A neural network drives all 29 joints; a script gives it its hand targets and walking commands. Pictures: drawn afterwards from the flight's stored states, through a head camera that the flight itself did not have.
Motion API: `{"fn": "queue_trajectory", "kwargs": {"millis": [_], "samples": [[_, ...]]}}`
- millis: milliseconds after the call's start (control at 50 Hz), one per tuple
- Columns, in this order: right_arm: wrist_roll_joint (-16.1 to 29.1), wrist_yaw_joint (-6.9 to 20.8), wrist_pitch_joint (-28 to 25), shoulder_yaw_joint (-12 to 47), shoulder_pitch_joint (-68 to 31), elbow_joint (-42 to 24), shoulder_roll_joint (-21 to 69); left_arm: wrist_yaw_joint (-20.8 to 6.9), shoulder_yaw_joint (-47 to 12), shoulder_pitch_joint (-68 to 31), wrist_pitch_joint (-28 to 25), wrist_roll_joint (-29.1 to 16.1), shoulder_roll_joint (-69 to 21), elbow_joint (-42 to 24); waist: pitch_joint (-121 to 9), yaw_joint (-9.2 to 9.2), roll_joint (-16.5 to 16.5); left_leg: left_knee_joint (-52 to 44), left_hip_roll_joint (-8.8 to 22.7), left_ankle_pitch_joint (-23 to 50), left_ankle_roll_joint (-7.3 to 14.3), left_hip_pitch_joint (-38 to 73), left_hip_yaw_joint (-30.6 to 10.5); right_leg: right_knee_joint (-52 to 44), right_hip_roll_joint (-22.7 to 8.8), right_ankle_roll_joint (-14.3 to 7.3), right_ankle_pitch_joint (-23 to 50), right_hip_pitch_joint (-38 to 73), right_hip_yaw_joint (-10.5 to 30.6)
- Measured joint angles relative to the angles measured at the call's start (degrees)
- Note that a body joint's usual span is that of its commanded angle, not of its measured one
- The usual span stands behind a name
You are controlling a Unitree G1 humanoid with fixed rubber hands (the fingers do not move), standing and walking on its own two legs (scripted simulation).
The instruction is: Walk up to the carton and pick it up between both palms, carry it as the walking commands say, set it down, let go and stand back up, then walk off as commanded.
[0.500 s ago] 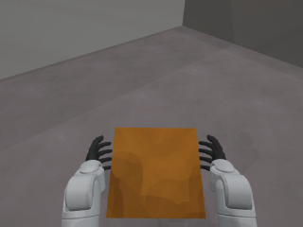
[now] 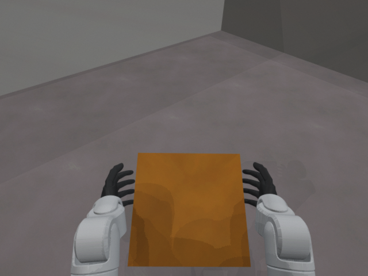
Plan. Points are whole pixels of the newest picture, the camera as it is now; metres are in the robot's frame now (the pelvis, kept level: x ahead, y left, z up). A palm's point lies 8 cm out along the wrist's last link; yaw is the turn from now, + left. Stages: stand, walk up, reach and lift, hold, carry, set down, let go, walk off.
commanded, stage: carry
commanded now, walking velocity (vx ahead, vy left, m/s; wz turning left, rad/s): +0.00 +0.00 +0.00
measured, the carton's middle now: (187, 208) +0.30 +0.00 +0.00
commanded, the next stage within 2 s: none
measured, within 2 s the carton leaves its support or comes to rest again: neither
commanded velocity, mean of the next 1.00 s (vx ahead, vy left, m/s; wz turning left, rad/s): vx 0.00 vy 0.00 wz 0.00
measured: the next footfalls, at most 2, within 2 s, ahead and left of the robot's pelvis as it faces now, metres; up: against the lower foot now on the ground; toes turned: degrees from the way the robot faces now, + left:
none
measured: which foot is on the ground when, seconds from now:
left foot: down 0.00-1.00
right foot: down 0.00-1.00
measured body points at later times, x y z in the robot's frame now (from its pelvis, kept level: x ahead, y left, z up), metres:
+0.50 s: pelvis +0.00 -0.01 +0.00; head -0.01 -0.01 +0.45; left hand +0.29 +0.15 +0.06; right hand +0.29 -0.16 +0.07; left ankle -0.03 +0.06 -0.73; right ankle +0.03 -0.09 -0.73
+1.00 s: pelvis +0.00 -0.02 +0.00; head -0.01 -0.02 +0.45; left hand +0.28 +0.14 +0.07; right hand +0.29 -0.17 +0.07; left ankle -0.03 +0.06 -0.73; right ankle +0.03 -0.09 -0.73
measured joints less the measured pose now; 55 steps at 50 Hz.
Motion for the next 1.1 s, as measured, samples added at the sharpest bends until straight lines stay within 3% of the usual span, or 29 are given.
{"fn": "queue_trajectory", "kwargs": {"millis": [60, 140, 280, 380, 640, 800, 1100], "samples": [[-0.67, 0.49, 0.57, -0.18, -0.43, 1.57, 0.02, -0.56, 0.36, -0.36, 0.54, 0.63, -0.02, 1.5, -0.64, -0.03, 0.02, -0.11, 0.01, -0.02, -0.07, 0.21, -0.01, -0.01, 0.02, -0.07, -0.07, 0.16, 0.0], [-2.27, 1.7, -0.97, -1.49, -1.98, 8.18, 0.14, -1.7, 1.58, -1.96, -0.92, 1.88, -0.14, 8.1, -1.31, 0.14, -0.03, -0.44, -0.01, 0.11, -0.21, 0.67, 0.05, -0.09, 0.02, -0.11, -0.08, 0.48, 0.07], [-1.45, 0.96, -1.24, -0.96, -1.42, 4.69, 0.09, -1.02, 0.88, -1.3, -1.3, 0.96, -0.08, 4.66, -0.11, 0.15, -0.08, -0.2, 0.22, 0.16, -0.37, 0.27, -0.06, -0.22, 0.22, -0.32, 0.11, 0.27, -0.08], [-3.2, 2.54, -4.21, -2.78, -3.63, 12.37, 0.32, -2.53, 2.75, -3.53, -4.16, 2.63, -0.31, 12.25, -0.79, 0.15, -0.11, -0.29, 0.3, 0.12, -0.57, 0.45, -0.09, -0.21, 0.31, -0.5, -0.01, 0.4, -0.1], [-1.02, 1.05, -2.82, -1.06, -1.8, 4.94, 0.13, -1.2, 1.38, -1.54, -2.91, 0.93, -0.11, 4.79, 0.51, -0.1, 0.04, 0.57, 0.76, -0.44, -0.92, -0.02, -0.35, 0.25, 0.69, -0.96, -0.46, 0.12, -0.4], [-2.13, 1.7, -2.99, -1.67, -2.47, 8.4, 0.19, -1.87, 1.89, -2.14, -3.07, 1.73, -0.16, 8.24, -0.1, -0.03, 0.02, 0.45, 0.9, -0.45, -1.17, 0.38, -0.4, 0.18, 0.82, -1.14, -0.56, 0.5, -0.45], [-1.16, 0.66, -1.38, -0.92, -2.07, 4.65, 0.15, -0.89, 1.19, -1.63, -1.49, 1.01, -0.12, 4.53, 0.29, -0.18, 0.04, 0.66, 1.21, -0.47, -1.52, 0.21, -0.61, 0.05, 1.1, -1.51, -0.49, 0.52, -0.69]]}}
